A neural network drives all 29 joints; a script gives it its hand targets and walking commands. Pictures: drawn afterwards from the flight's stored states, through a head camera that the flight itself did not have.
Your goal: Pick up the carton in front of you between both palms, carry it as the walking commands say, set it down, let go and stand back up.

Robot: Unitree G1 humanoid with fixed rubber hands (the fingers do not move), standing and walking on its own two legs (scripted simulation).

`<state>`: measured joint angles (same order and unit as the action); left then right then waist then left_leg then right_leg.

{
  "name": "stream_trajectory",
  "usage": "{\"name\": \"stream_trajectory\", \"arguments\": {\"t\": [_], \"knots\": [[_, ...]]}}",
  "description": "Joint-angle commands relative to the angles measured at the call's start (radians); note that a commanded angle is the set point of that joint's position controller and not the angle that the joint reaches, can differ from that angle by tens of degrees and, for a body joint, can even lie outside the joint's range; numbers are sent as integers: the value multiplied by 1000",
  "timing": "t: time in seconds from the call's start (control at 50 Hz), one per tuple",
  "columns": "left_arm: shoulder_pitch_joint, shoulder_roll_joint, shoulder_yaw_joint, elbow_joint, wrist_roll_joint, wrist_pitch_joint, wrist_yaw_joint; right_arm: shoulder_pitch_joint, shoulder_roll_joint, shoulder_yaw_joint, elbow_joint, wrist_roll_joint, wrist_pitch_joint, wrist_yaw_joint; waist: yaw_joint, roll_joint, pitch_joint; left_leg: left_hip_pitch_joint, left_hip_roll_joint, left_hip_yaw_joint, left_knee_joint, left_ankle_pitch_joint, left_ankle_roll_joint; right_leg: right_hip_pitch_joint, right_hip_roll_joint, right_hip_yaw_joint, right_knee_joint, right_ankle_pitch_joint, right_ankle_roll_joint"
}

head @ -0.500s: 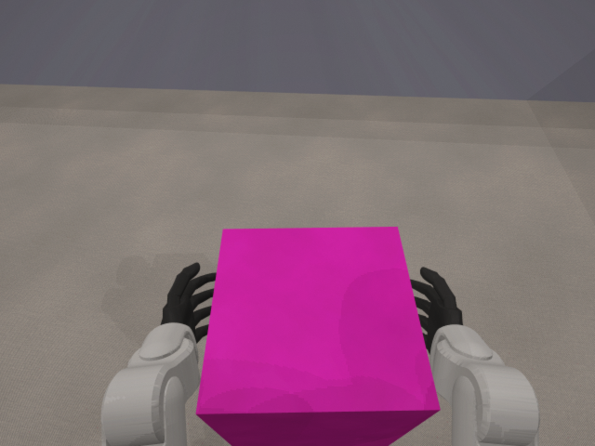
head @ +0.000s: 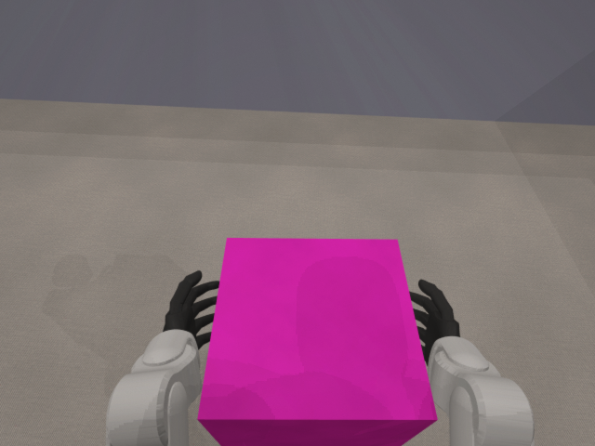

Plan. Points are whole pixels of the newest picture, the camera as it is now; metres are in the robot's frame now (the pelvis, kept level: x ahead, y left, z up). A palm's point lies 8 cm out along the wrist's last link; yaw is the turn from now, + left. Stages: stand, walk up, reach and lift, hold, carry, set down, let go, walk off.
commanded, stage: carry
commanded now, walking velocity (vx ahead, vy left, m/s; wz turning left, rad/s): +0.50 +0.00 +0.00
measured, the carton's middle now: (310, 356) +0.24 -0.01 +0.00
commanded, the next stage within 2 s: none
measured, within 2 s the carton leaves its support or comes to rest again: neither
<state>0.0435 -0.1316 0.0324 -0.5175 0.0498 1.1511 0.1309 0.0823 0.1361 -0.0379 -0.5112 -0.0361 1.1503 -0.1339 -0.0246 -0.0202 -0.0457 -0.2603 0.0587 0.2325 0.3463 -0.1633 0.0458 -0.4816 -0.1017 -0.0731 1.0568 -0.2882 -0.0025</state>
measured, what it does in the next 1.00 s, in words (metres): walks ahead: right foot, then left foot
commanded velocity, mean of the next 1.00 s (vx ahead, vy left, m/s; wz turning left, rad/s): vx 0.07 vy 0.00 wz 0.00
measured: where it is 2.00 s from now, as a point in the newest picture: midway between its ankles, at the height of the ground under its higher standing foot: (299, 407)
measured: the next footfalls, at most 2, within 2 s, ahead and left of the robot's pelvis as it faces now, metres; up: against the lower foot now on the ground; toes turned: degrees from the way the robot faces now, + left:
right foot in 0.26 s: +0.37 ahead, -0.14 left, +0.00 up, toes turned -7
left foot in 0.58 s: +0.42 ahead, +0.10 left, +0.00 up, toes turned -16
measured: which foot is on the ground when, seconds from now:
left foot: down 0.00-0.28, up 0.30-0.56, down 0.58-1.00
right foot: up 0.00-0.24, down 0.26-1.00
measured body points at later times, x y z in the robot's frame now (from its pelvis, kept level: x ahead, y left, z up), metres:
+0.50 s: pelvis +0.30 -0.06 +0.00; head +0.33 -0.07 +0.45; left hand +0.54 +0.11 +0.09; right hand +0.56 -0.19 +0.08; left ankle +0.30 +0.08 -0.72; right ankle +0.33 -0.13 -0.75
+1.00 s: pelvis +0.42 -0.03 -0.01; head +0.41 -0.03 +0.44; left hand +0.67 +0.12 +0.08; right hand +0.67 -0.18 +0.08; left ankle +0.38 +0.08 -0.74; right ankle +0.33 -0.13 -0.74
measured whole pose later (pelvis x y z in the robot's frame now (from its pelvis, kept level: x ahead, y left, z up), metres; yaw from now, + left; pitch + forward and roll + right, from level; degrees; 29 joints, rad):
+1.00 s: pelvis +0.42 -0.03 -0.01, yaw +1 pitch +4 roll +0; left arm -0.01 -0.13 0.05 -0.55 0.05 1.20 0.14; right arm 0.01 0.13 -0.05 -0.54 -0.04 1.22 -0.13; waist 0.00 -0.02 -0.11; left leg -0.26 0.08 0.20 0.52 -0.28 -0.01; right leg -0.16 -0.07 -0.19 0.48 -0.34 0.02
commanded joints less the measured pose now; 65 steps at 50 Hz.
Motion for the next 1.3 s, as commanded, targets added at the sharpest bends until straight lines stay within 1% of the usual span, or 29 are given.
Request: {"name": "stream_trajectory", "arguments": {"t": [0.0,0.08,0.14,0.18,0.2,0.22,0.24,0.26,0.28,0.3,0.32,0.34,0.36,0.38,0.42,0.46,0.5,0.52,0.54,0.56,0.58,0.6,0.62,0.7,0.8,0.86,0.98,1.12,1.28], "knots": [[-282,-890,-674,-69,-228,-42,-131,-377,833,667,-137,277,-41,169,12,151,-235,307,238,-207,-187,189,70,-116,-20,-18,-167,75,15],[-279,-826,-673,-114,-232,-39,-117,-345,763,654,-150,268,-38,161,10,172,-156,284,198,-118,-209,182,67,-92,-5,-79,-443,176,26],[-309,-766,-667,-153,-249,-16,-110,-360,709,640,-178,261,-23,139,5,182,-103,275,203,-91,-209,168,59,-49,8,-116,-528,251,13],[-312,-718,-646,-160,-257,2,-103,-363,676,629,-184,250,-5,121,8,175,-90,280,182,-37,-103,315,28,37,22,-147,-575,284,3],[-297,-699,-634,-155,-258,11,-99,-364,659,621,-185,246,6,112,25,151,-116,247,153,10,12,419,-2,161,61,-191,-622,320,2],[-286,-677,-625,-151,-260,20,-95,-356,641,611,-183,238,17,104,34,112,-160,194,112,35,154,464,-36,317,100,-217,-651,314,5],[-298,-662,-619,-159,-261,30,-92,-350,615,601,-180,234,28,96,42,67,-218,78,90,26,306,306,-70,490,5,-118,-634,415,-1],[-294,-636,-601,-142,-266,38,-90,-382,601,612,-215,245,40,89,54,-180,-315,-170,-12,0,609,-8,-113,727,-249,233,-663,576,-124],[-264,-648,-593,-129,-279,42,-89,-377,611,624,-224,258,53,91,56,-308,-370,-260,-75,-84,819,-369,-106,753,-343,416,-743,775,-228],[-276,-682,-607,-147,-294,43,-95,-374,649,633,-204,261,54,96,51,-210,-382,-272,-19,-179,884,-397,-78,702,-343,330,-736,808,-230],[-306,-734,-618,-159,-300,36,-105,-417,707,650,-211,275,50,105,47,-142,-368,-276,20,-210,856,-373,-55,653,-309,248,-732,836,-203],[-333,-781,-622,-168,-304,27,-115,-451,761,669,-219,288,43,114,43,-99,-349,-258,57,-227,766,-322,-45,603,-282,167,-741,828,-165],[-362,-816,-631,-173,-309,19,-124,-459,796,676,-217,288,35,120,36,-89,-339,-207,75,-228,614,-272,-45,552,-239,88,-753,770,-124],[-380,-838,-641,-179,-318,12,-132,-462,815,679,-219,283,27,121,32,-103,-327,-135,49,-193,506,-242,-51,494,-204,33,-764,746,-104],[-386,-840,-651,-192,-325,7,-144,-435,823,678,-212,270,19,119,27,-123,-319,-69,17,-153,342,-241,-70,461,-180,-27,-772,693,-117],[-340,-807,-640,-173,-315,12,-144,-414,793,670,-212,257,21,113,36,-145,-317,-54,6,-123,239,-165,-77,463,-182,-49,-753,661,-130],[-312,-773,-626,-147,-298,24,-138,-403,761,661,-199,250,34,111,31,-139,-310,8,10,-86,116,-8,-78,428,-156,-85,-716,541,-103],[-313,-757,-619,-136,-289,31,-134,-405,744,654,-191,247,40,112,28,-117,-292,57,20,-77,29,113,-78,390,-137,-92,-702,434,-75],[-323,-745,-615,-127,-280,37,-130,-410,726,645,-182,243,47,112,30,-92,-269,101,41,-79,-3,161,-81,350,-124,-87,-692,354,-50],[-334,-735,-610,-115,-270,43,-126,-418,708,634,-171,240,55,114,31,-56,-258,150,93,-106,11,224,-77,300,-113,-90,-669,292,-29],[-340,-725,-602,-101,-262,51,-121,-429,686,622,-155,241,62,116,38,11,-233,156,150,-138,54,397,-67,262,-79,-103,-639,219,-8],[-341,-713,-606,-97,-260,61,-118,-432,692,611,-124,243,64,117,34,80,-224,121,164,-153,87,445,-39,288,-68,-68,-646,269,11],[-361,-722,-611,-95,-266,65,-116,-435,701,604,-113,245,64,118,33,97,-214,106,159,-150,100,465,-36,313,-76,-58,-636,338,14],[-401,-761,-633,-101,-289,60,-117,-451,738,601,-109,256,55,120,29,45,-266,128,135,-128,144,569,-48,381,-75,-60,-581,540,29],[-388,-782,-631,-96,-286,55,-116,-452,757,608,-116,264,50,117,30,47,-307,165,129,-118,179,681,-42,391,-61,-66,-555,593,33],[-387,-790,-631,-101,-284,53,-116,-461,764,618,-130,268,47,119,28,35,-307,164,121,-114,187,665,-40,396,-55,-66,-559,612,34],[-374,-783,-626,-100,-280,51,-116,-460,755,624,-138,267,48,120,27,10,-289,144,106,-102,182,563,-47,412,-60,-61,-572,676,26],[-376,-778,-628,-103,-282,51,-117,-452,746,619,-132,261,49,119,27,16,-278,154,114,-105,179,555,-41,397,-62,-58,-576,633,21],[-373,-774,-630,-94,-275,45,-122,-443,744,619,-123,253,45,124,28,9,-262,126,119,-109,178,437,-35,382,-72,-52,-570,554,9]]}}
